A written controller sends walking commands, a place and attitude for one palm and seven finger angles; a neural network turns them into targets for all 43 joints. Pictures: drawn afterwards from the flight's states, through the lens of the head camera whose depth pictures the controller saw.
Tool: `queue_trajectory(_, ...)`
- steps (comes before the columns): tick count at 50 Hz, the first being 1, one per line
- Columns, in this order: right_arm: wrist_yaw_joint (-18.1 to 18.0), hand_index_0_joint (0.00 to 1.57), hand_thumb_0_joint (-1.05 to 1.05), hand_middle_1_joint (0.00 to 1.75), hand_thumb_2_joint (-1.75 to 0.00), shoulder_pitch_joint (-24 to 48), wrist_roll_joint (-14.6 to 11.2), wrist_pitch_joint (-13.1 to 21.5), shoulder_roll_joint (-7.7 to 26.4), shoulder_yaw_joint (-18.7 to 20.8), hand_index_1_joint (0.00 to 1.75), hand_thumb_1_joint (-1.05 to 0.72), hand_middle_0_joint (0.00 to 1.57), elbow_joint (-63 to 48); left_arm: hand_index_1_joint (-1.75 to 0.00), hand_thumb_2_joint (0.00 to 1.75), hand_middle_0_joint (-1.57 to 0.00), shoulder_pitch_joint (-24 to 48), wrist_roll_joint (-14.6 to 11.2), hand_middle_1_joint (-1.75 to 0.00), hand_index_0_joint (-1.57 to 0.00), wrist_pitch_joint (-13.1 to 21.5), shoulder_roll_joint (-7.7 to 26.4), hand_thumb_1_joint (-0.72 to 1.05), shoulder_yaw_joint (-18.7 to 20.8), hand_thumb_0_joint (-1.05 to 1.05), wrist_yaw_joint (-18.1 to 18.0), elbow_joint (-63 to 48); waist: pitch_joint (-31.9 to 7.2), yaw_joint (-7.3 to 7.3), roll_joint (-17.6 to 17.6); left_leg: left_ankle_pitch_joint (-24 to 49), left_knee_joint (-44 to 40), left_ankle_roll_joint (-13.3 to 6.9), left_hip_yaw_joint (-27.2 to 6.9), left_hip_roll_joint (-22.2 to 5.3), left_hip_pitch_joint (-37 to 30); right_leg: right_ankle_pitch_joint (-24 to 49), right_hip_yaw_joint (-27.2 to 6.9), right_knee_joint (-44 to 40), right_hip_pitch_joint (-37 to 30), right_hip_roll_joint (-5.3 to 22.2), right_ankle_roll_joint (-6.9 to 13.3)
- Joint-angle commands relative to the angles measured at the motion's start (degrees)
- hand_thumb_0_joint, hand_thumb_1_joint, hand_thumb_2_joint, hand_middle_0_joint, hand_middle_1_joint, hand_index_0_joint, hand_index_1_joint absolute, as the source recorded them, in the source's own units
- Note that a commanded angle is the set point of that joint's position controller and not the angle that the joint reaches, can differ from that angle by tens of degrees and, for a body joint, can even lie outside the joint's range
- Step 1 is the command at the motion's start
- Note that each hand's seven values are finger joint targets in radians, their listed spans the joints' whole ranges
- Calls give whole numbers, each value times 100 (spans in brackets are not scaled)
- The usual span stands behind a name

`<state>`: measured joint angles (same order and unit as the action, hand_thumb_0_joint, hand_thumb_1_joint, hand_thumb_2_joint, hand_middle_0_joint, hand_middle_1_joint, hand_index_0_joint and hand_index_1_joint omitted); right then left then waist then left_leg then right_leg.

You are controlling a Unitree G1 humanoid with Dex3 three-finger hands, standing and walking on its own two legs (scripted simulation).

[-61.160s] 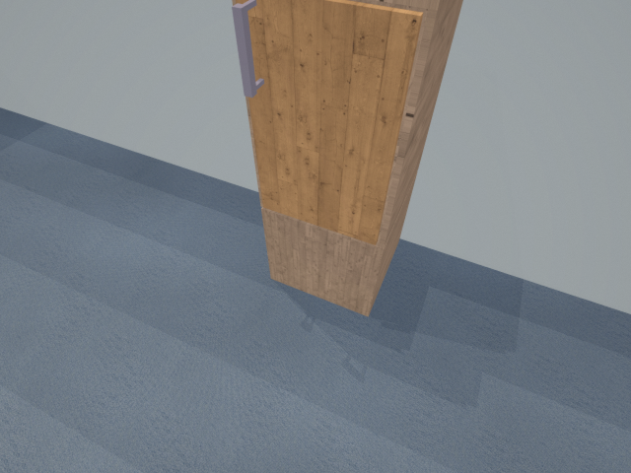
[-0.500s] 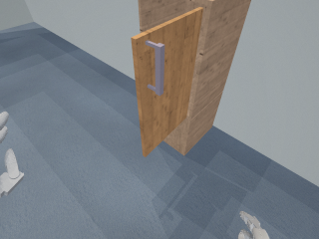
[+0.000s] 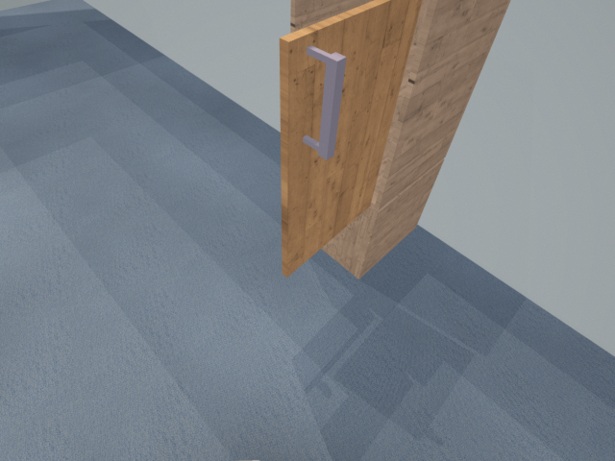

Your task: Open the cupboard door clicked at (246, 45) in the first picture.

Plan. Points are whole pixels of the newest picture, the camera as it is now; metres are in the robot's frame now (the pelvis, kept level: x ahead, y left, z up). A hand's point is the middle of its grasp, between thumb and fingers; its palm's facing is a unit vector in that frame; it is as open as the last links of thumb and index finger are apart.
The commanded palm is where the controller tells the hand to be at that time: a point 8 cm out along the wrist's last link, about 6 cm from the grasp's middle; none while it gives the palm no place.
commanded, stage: let the arm hang, fingers relaxed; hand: left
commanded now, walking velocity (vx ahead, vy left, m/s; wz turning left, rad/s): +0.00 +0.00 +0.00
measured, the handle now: (320, 106) +0.60 +0.02 +0.15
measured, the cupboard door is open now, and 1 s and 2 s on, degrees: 92 92 92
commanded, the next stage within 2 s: look to check the result in 0.68 s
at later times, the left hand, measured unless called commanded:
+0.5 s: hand out of the picture +0.00 +0.14 -0.17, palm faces +0.02 -0.99 -0.17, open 7.4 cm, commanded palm none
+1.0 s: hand out of the picture +0.01 +0.12 -0.17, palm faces +0.04 -0.98 -0.19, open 7.4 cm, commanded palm none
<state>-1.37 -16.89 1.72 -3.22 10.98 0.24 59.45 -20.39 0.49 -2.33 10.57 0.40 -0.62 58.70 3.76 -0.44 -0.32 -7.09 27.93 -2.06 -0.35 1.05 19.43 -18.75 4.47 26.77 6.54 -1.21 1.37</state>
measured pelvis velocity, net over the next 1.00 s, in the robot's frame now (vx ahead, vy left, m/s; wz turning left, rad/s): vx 0.05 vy -0.03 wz -0.03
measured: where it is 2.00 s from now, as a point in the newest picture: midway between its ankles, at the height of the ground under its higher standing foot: outside the picture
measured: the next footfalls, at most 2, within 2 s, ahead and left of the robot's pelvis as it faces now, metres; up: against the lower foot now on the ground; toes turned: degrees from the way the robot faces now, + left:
none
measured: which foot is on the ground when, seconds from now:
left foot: down 0.00-1.00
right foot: down 0.00-1.00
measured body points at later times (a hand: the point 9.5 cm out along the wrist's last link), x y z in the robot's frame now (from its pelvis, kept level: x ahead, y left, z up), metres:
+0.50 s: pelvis +0.02 -0.01 +0.00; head +0.02 -0.03 +0.45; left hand +0.00 +0.19 -0.15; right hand -0.02 -0.21 -0.17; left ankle +0.09 +0.09 -0.73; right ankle -0.04 -0.10 -0.73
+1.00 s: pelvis +0.05 -0.03 +0.00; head +0.07 -0.05 +0.45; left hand +0.01 +0.17 -0.15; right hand +0.04 -0.25 -0.17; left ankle +0.09 +0.09 -0.73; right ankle -0.04 -0.11 -0.73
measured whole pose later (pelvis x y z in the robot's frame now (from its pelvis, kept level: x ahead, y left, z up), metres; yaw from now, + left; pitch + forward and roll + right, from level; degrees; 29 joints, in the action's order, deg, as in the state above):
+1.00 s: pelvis +0.05 -0.03 +0.00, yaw -1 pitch -2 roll +1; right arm -3.1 -14.7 1.1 -1.6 8.0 0.7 66.0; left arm -20.3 0.0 0.5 5.2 0.6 -3.0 65.9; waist 3.2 -0.6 1.3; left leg -11.5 27.0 0.4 0.5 -0.1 14.0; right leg -21.1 3.1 22.6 0.1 -2.3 3.3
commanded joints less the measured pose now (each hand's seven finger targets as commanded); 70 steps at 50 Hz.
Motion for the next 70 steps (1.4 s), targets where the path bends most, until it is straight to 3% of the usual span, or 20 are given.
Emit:
queue_trajectory(1,-54,20,0,30,-90,-15,-43,166,617,174,30,-90,20,-219,-30,90,-20,-473,5,-30,-20,203,518,90,112,0,-59,189,-128,12,675,-1573,-1236,-33,-940,-612,-459,-262,-493,-708,489,462,250)
queue_trajectory(3,-59,20,0,30,-90,-145,-57,166,579,196,30,-90,20,-95,-30,90,-20,-532,4,-30,-20,233,469,90,95,0,-78,362,-138,-18,159,-1248,-1064,-18,-822,-569,-644,-383,-576,-889,601,533,279)
queue_trajectory(7,-50,20,0,30,-90,-352,-88,152,442,193,30,-90,20,167,-30,90,-20,-469,-19,-30,-20,287,413,90,58,0,-136,562,-54,-133,-440,-538,-488,10,-502,-489,-1193,-601,-731,-1227,1148,749,330)
queue_trajectory(11,-50,20,0,30,-90,-512,-75,122,215,133,30,-90,20,410,-30,90,-20,-427,-28,-30,-20,263,276,90,18,0,-180,685,511,-205,-337,-522,-359,26,-410,-478,-1071,-828,-777,-1242,1543,766,348)
queue_trajectory(15,-63,20,0,30,-90,-521,-55,153,104,80,30,-90,20,531,-30,90,-20,-621,-37,-30,-20,251,179,90,11,0,-195,805,718,-102,69,-686,-752,-39,-576,-569,-678,-576,-671,-943,1264,612,275)
queue_trajectory(19,-81,20,0,30,-90,-468,-49,200,64,73,30,-90,20,555,-30,90,-20,-730,-34,-30,-20,250,101,90,42,0,-208,848,639,-1,81,-673,-910,-70,-627,-573,-488,-246,-594,-778,901,582,223)
queue_trajectory(26,-94,20,0,30,-90,-503,-48,250,-52,83,30,-90,20,585,-30,90,-20,-546,-42,-30,-20,305,16,90,98,0,-233,735,285,-35,62,66,-629,-30,-458,-509,-745,262,-637,-822,663,668,222)
queue_trajectory(32,-134,20,0,30,-90,-437,-67,280,-99,74,30,-90,20,585,-30,90,-20,-533,-44,-30,-20,329,-37,90,123,0,-268,704,157,3,99,792,-389,-47,-359,-541,-792,1295,-623,-834,336,720,141)
queue_trajectory(41,-163,20,0,30,-90,-363,-78,245,-28,69,30,-90,20,593,-30,90,-20,-517,-52,-30,-20,316,-7,90,121,0,-282,681,187,-37,-92,821,-279,-31,-255,-554,-903,1899,-598,-871,209,742,37)
queue_trajectory(44,-167,20,0,30,-90,-303,-79,241,-14,61,30,-90,20,584,-30,90,-20,-539,-52,-30,-20,310,8,90,112,0,-278,690,197,-22,-13,852,-267,-37,-244,-557,-944,1960,-604,-874,203,746,16)
queue_trajectory(48,-179,20,0,30,-90,-227,-91,232,31,70,30,-90,20,556,-30,90,-20,-590,-46,-30,-20,311,18,90,107,0,-291,691,104,-19,-239,892,-195,-40,-181,-558,-1031,2423,-590,-850,111,758,-76)
queue_trajectory(55,-200,20,0,30,-90,-150,-100,241,56,55,30,-90,20,546,-30,90,-20,-638,-50,-30,-20,299,54,90,127,0,-294,679,76,4,-120,1028,-132,-48,-106,-547,-1056,2884,-595,-812,-38,766,-157)
queue_trajectory(62,-210,20,0,30,-90,-119,-112,246,87,55,30,-90,20,522,-30,90,-20,-639,-46,-30,-20,290,62,90,133,0,-298,659,112,25,-174,1072,-127,-52,-108,-551,-1071,2939,-578,-822,-81,750,-189)
queue_trajectory(70,-202,20,0,30,-90,-138,-90,267,128,60,30,-90,20,528,-30,90,-20,-510,-53,-30,-20,292,64,90,116,0,-258,619,274,9,39,1042,-313,-53,-227,-592,-1100,2128,-611,-909,53,705,-38)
